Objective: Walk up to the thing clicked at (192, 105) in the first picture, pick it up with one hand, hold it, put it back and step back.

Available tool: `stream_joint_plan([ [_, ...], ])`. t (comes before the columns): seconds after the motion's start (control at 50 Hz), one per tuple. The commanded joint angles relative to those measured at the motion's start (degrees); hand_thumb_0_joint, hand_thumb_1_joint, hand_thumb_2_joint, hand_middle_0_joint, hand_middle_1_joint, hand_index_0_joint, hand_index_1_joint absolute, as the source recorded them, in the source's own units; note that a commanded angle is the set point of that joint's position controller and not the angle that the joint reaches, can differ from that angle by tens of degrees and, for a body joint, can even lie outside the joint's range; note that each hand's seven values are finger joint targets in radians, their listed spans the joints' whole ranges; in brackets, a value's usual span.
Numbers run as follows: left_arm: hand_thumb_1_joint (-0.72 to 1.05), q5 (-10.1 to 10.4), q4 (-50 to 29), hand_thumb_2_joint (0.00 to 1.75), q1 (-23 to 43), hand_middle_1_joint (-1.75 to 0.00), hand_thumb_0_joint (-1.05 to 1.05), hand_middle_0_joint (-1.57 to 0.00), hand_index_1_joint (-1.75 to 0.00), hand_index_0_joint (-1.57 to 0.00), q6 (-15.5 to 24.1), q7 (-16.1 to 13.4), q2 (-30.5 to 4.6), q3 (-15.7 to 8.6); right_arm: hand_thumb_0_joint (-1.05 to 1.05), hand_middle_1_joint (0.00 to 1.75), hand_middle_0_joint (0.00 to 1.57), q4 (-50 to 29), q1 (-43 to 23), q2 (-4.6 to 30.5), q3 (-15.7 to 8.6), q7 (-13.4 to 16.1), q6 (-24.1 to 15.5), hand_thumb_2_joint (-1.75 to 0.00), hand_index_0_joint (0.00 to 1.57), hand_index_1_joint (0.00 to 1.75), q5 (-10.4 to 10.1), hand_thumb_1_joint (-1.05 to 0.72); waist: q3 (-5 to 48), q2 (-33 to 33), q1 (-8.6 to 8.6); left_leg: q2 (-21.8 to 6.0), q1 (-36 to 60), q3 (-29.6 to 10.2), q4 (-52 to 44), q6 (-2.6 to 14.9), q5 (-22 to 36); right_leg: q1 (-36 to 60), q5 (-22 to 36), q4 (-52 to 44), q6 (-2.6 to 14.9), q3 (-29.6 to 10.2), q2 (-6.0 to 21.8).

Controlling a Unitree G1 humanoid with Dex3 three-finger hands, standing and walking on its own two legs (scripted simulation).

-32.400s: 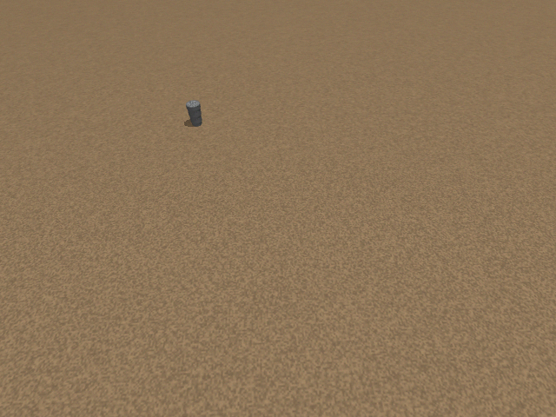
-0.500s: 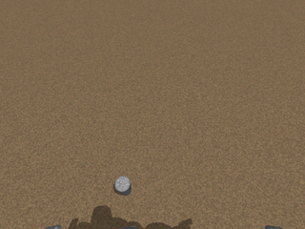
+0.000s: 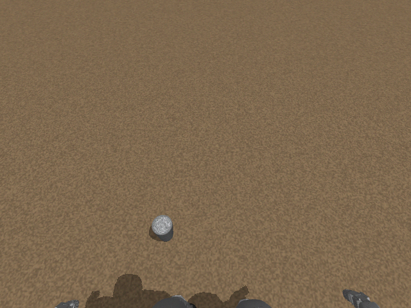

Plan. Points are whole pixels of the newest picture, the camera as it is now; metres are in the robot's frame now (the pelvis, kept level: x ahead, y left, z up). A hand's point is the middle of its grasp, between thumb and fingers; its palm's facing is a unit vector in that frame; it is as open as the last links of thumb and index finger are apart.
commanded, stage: step back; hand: left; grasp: from the side
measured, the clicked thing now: (164, 229) +0.47 +0.20 -0.68
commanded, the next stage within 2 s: none
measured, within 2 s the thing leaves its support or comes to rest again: neither
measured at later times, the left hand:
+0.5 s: hand out of the picture -0.02 +0.27 -0.15, palm faces +0.05 -0.94 -0.34, open 7.4 cm
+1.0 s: hand out of the picture -0.24 +0.22 -0.12, palm faces +0.00 -0.91 -0.42, open 7.4 cm
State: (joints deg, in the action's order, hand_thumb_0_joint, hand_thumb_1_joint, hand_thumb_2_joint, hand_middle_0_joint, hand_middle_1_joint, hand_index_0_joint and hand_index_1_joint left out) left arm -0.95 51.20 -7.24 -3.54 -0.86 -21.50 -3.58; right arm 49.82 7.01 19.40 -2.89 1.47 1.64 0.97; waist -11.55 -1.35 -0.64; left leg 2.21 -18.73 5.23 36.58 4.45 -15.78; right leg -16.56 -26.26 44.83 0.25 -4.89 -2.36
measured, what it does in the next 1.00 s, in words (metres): walks backwards: right foot, then left foot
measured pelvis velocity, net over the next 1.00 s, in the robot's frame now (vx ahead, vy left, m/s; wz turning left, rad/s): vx -0.29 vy -0.06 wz -0.02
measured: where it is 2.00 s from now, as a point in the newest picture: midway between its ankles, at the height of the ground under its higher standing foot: outside the picture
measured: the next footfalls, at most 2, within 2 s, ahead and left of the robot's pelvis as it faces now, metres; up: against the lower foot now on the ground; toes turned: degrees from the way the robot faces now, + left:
right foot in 0.04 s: +0.02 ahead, -0.11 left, +0.00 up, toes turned +4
left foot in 0.40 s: -0.09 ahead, +0.12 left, +0.00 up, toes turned +1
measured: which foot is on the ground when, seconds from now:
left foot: down 0.00-0.08, up 0.10-0.38, down 0.40-0.88, up 0.90-1.00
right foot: up 0.00-0.02, down 0.04-0.44, up 0.46-0.82, down 0.84-1.00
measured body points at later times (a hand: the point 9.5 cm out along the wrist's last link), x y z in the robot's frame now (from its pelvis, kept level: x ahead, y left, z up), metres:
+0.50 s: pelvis -0.13 +0.01 +0.00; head -0.08 +0.03 +0.45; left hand -0.03 +0.32 -0.12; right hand -0.03 -0.30 -0.10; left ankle -0.13 +0.11 -0.72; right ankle -0.05 -0.12 -0.69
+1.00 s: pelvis -0.29 -0.06 +0.01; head -0.25 -0.08 +0.45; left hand -0.24 +0.26 -0.09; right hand -0.17 -0.37 -0.12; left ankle -0.24 +0.10 -0.65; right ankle -0.29 -0.16 -0.72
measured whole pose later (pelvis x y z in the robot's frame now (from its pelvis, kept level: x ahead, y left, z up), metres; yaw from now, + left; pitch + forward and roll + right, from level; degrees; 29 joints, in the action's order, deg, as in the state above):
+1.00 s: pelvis -0.29 -0.06 +0.01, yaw -1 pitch -2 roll +3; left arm -2.5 48.2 -15.0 -3.9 1.1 -20.3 -4.2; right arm 48.8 8.6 23.5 -3.4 2.0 3.5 0.1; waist -7.0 0.9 2.6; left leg 5.8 -30.7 -7.4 61.5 -0.2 -26.5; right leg -15.1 -20.4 37.8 1.4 -3.1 0.8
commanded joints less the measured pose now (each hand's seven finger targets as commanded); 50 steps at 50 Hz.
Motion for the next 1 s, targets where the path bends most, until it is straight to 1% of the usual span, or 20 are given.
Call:
stream_joint_plan([
  [0.0, 0.9, -0.85, -2.29, 0.9, -6.91, -0.3, 0.0, -0.2, -0.3, -0.2, 2.49, -0.46, -9.21, -3.49, 0.0, 0.3, 0.2, -4.18, -0.99, 15.98, -4.13, 0.34, -0.51, -0.9, 0.2, 0.3, -0.41, -0.9, 15.86, 5.35, 2.04, -15.46, 7.24, -17.4, -4.92, 4.77, 18.34, 6.43, 12.86, -17.12, 2.33, 2.03, 1.56],
  [0.04, 0.9, -1.36, -3.41, 0.9, -6.5, -0.3, 0.0, -0.2, -0.3, -0.2, 2.98, -0.38, -13.31, -4.46, 0.0, 0.3, 0.2, -4.97, -2.15, 13.36, -3.19, -0.02, -0.45, -0.9, 0.2, 0.3, -1.2, -0.9, 14.4, -5.68, 1.84, -6.37, -3.68, -11.08, 3.78, -1.03, 3.1, 8.88, 22.54, -21.1, 7.84, -13.46, 11.52],
  [0.06, 0.9, -1.11, -5.35, 0.9, -2.16, -0.3, 0.0, -0.2, -0.3, -0.2, 2.73, -0.18, -18.18, -5.28, 0.0, 0.3, 0.2, -4.9, -3.21, 12.34, -3.38, 0.22, 0.0, -0.9, 0.2, 0.3, -1.15, -0.9, 9.78, -16.59, 2.87, 3.54, -4.74, -6.31, 16.84, -3.87, -14.33, -1.15, 22.57, -27.24, 17.35, -26.26, 22.36],
  [0.08, 0.9, -1.72, -7.74, 0.9, 0.83, -0.3, 0.0, -0.2, -0.3, -0.2, 3.05, -0.29, -18.38, -5.4, 0.0, 0.3, 0.2, -4.18, -1.77, 13.59, -3.86, 0.46, 0.32, -0.9, 0.2, 0.3, -0.77, -0.9, 6.97, -14.42, 2.52, 3.18, -2.83, -12.24, 27.79, -4.61, -20.83, -7.23, 24.77, -27.9, 20.16, -30.09, 25.76],
  [0.16, 0.9, -0.84, -9.57, 0.9, 3.73, -0.3, 0.0, -0.2, -0.3, -0.2, 3.16, -0.88, -11.55, -4.36, 0.0, 0.3, 0.2, -1.34, 3.73, 12.71, -2.68, 0.06, -0.01, -0.9, 0.2, 0.3, -1.33, -0.9, 8.46, -5.02, -0.3, 6.02, -6.72, -14.52, 32.28, -4.86, -12.79, -0.29, 33.34, -22.82, 12.38, -10.68, 14.55],
  [0.28, 0.9, -1.36, -10.39, 0.9, -3.79, -0.3, 0.0, -0.2, -0.3, -0.2, 2.29, -0.92, -10.97, -4.42, 0.0, 0.3, 0.2, -4.15, 2.73, 11.97, -1.61, 0.72, -1.16, -0.9, 0.2, 0.3, -1.13, -0.9, 16.16, -7.67, 4.03, 1.29, -10.67, -9.86, 12.09, -6.52, -14.51, 19.98, 41.2, -16.04, 12.26, -8.83, 13.99],
  [0.38, 0.9, -0.14, -12.09, 0.9, -0.63, -0.3, 0.0, -0.2, -0.3, -0.2, 0.46, -0.14, -12.5, -3.75, 0.0, 0.3, 0.2, -2.03, 8.87, 12.89, -3.22, 0.41, -1.59, -0.9, 0.2, 0.3, 0.63, -0.9, 16.17, -7.25, 0.19, -0.83, 7.89, -6.27, -14.08, -3.95, 6.41, 5.83, 29.53, -9.61, 7.03, -6.76, 11.53],
  [0.4, 0.9, -0.02, -12.53, 0.9, -1.67, -0.3, 0.0, -0.2, -0.3, -0.2, 0.22, 0.03, -10.56, -3.39, 0.0, 0.3, 0.2, -2.57, 8.04, 15.95, -4.12, 0.27, -1.71, -0.9, 0.2, 0.3, 1.48, -0.9, 15.77, 0.61, 0.53, -7.89, 11.44, -16.87, -15.3, -1.48, 5.39, -3.14, 17.97, -6.06, 4.43, -4.96, 7.56],
  [0.42, 0.9, 0.24, -12.93, 0.9, -1.27, -0.3, 0.0, -0.2, -0.3, -0.2, 0.43, -0.03, -8.54, -2.98, 0.0, 0.3, 0.2, -3.59, 5.7, 21.66, -5.18, -0.04, -1.66, -0.9, 0.2, 0.3, 2.05, -0.9, 13.84, 13.98, 0.26, -20.06, 12.18, -33.04, -19.03, 4.23, 10.22, -13.84, -1.59, 4.35, 1.55, -0.11, -2.5],
  [0.44, 0.9, -0.61, -13.16, 0.9, 3.48, -0.3, 0.0, -0.2, -0.3, -0.2, 0.48, -0.99, -11.7, -4.49, 0.0, 0.3, 0.2, -4.78, 4.07, 25.29, -5.85, -0.33, -1.51, -0.9, 0.2, 0.3, 1.6, -0.9, 11.36, 16.64, -3.48, -27.15, -1.45, -38.8, -21.22, 12.8, 10.01, -8.92, -12.02, 16.66, 0.2, -4.3, -3.31],
  [0.46, 0.9, -0.96, -12.29, 0.9, 3.61, -0.3, 0.0, -0.2, -0.3, -0.2, 0.47, -0.93, -13.04, -4.87, 0.0, 0.3, 0.2, -5.01, 1.01, 23.1, -5.47, 0.07, -2.06, -0.9, 0.2, 0.3, 1.59, -0.9, 8.98, 13.04, -1.94, -26.71, -4.45, -38.43, -20.9, 13.32, 9.37, -7.72, -9.16, 23.87, 0.48, -7.55, -2.16],
  [0.52, 0.9, 0.47, -8.79, 0.9, -5.27, -0.3, 0.0, -0.2, -0.3, -0.2, 0.29, -0.15, -11.05, -4.82, 0.0, 0.3, 0.2, -6.46, -4.59, 16.03, -3.28, 0.43, -2.37, -0.9, 0.2, 0.3, 1.47, -0.9, 8.72, 7.88, 4.45, -14.91, 2.46, -18.01, -15.56, 5.94, 19.66, -12.76, -0.06, 29.55, 1.13, -8.03, -4.81],
  [0.72, 0.9, -0.35, -8.98, 0.9, -5.39, -0.3, 0.0, -0.2, -0.3, -0.2, 1.05, 0.23, -10.43, -4.45, 0.0, 0.3, 0.2, -7.47, 2.88, 17.48, -4.5, 0.63, -1.64, -0.9, 0.2, 0.3, 0.97, -0.9, 15.54, 12.38, -1.33, -18.32, 14.66, -19.26, -10.3, 10.26, 19.63, -7.77, -3.91, 6.95, -2.67, -1.49, 0.73],
  [0.82, 0.9, -0.77, -2.92, 0.9, -15.7, -0.3, 0.0, -0.2, -0.3, -0.2, 1.43, 0.99, -10.71, -4.98, 0.0, 0.3, 0.2, -8.63, -3.0, 18.24, -4.45, 0.33, 0.19, -0.9, 0.2, 0.3, 0.33, -0.9, 16.78, 11.68, 3.5, -13.28, -0.32, -14.76, -4.95, 3.08, 8.84, 10.01, 10.4, -19.44, 1.2, 4.24, 1.62],
  [0.84, 0.9, -1.69, -3.64, 0.9, -14.16, -0.3, 0.0, -0.2, -0.3, -0.2, 1.61, 1.15, -13.37, -5.77, 0.0, 0.3, 0.2, -8.58, -1.44, 15.9, -3.83, 0.3, 0.4, -0.9, 0.2, 0.3, -0.14, -0.9, 14.23, 3.79, 2.61, -7.8, -8.26, -13.66, 0.51, -0.04, -0.83, 10.57, 6.8, -21.54, 2.77, -4.65, 5.48],
  [0.86, 0.9, -1.98, -5.66, 0.9, -12.31, -0.3, 0.0, -0.2, -0.3, -0.2, 1.71, 1.26, -18.42, -6.93, 0.0, 0.3, 0.2, -9.78, -1.56, 12.42, -2.86, 0.64, 0.19, -0.9, 0.2, 0.3, -0.71, -0.9, 11.19, -11.22, 3.2, 2.85, -17.61, -10.11, 11.79, -3.82, -13.68, 7.16, 3.37, -26.36, 7.49, -21.48, 16.59],
  [0.88, 0.9, -2.47, -8.78, 0.9, -6.77, -0.3, 0.0, -0.2, -0.3, -0.2, 1.5, 0.94, -24.02, -7.7, 0.0, 0.3, 0.2, -9.99, -4.12, 14.59, -4.09, 1.74, 0.12, -0.9, 0.2, 0.3, -0.31, -0.9, 8.54, -17.53, 5.61, 2.61, -12.51, -12.58, 24.81, -5.26, -20.02, -8.26, 2.91, -30.57, 16.15, -30.24, 26.08],
  [0.9, 0.9, -2.04, -10.07, 0.9, -2.57, -0.3, 0.0, -0.2, -0.3, -0.2, 1.73, 0.66, -22.38, -7.21, 0.0, 0.3, 0.2, -8.46, -2.47, 16.87, -4.86, 1.68, 0.03, -0.9, 0.2, 0.3, -0.33, -0.9, 5.41, -16.14, 3.63, 0.7, -8.8, -15.11, 30.9, -5.15, -17.92, -15.68, 1.12, -32.36, 16.81, -30.18, 27.05],
  [0.94, 0.9, -1.75, -11.35, 0.9, 3.12, -0.3, 0.0, -0.2, -0.3, -0.2, 2.27, 0.2, -15.48, -5.28, 0.0, 0.3, 0.2, -5.51, 2.1, 15.4, -3.88, 1.07, -0.02, -0.9, 0.2, 0.3, -0.8, -0.9, 5.13, -7.42, -0.37, 4.64, -9.17, -15.55, 33.54, -4.28, -11.59, -9.5, 18.1, -24.51, 11.05, -10.97, 16.31],
  [0.98, 0.9, -1.63, -10.89, 0.9, 3.28, -0.3, 0.0, -0.2, -0.3, -0.2, 2.15, -0.04, -13.01, -5.47, 0.0, 0.3, 0.2, -4.6, 5.2, 12.59, -2.59, 1.34, -0.42, -0.9, 0.2, 0.3, -0.67, -0.9, 7.66, -8.16, -1.35, 5.61, -10.88, -13.72, 33.66, -4.6, -9.17, -2.91, 27.4, -19.98, 7.46, -3.33, 11.42],
])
